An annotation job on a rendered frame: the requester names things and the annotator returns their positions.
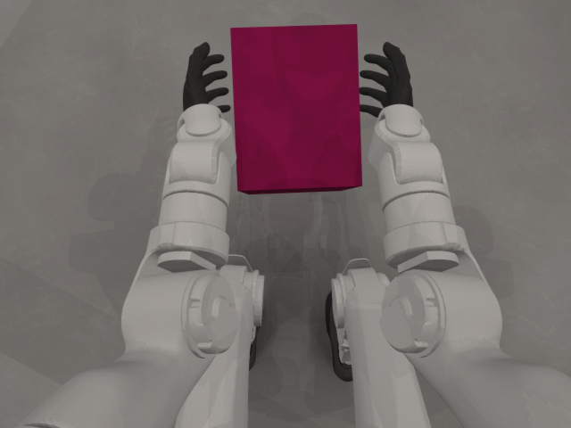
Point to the right robot upper arm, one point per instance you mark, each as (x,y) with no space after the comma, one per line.
(448,326)

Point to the robot left hand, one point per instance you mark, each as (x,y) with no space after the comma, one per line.
(194,88)

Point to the left robot upper arm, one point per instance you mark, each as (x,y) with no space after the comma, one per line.
(173,326)

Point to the left robot forearm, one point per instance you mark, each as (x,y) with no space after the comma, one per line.
(191,234)

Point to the carton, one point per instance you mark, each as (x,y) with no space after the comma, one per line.
(297,108)

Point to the right robot thigh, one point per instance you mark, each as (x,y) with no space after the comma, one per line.
(385,385)

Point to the robot left foot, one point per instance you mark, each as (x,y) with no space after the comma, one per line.
(253,349)

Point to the robot right hand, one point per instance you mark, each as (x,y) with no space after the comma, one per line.
(397,84)

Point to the right robot forearm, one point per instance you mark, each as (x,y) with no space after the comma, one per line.
(421,229)

